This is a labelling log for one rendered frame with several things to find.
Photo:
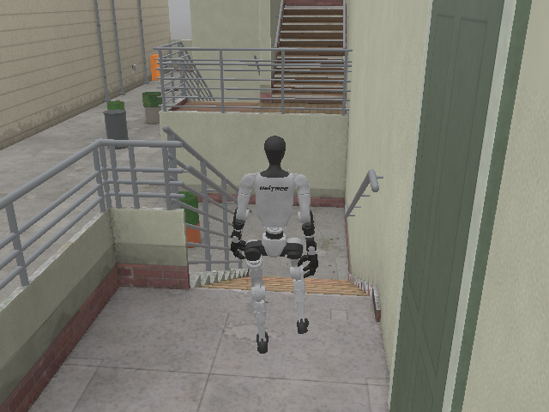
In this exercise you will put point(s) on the left robot upper arm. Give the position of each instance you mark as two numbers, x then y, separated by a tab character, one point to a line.
244	195

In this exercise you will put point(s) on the robot left forearm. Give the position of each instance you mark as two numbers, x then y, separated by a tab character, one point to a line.
237	228

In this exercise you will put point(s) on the left robot thigh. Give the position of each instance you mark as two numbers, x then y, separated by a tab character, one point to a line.
253	255

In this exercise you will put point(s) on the right robot hand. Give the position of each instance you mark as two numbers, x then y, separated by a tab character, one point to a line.
311	266

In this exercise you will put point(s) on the robot right forearm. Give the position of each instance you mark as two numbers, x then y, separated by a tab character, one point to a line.
310	237

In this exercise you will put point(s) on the left robot hand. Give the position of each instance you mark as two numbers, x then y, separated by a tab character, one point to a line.
240	246

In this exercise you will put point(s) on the right robot foot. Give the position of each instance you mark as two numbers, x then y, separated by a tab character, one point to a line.
302	326

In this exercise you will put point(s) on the right robot upper arm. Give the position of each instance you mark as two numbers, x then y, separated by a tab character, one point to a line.
304	197

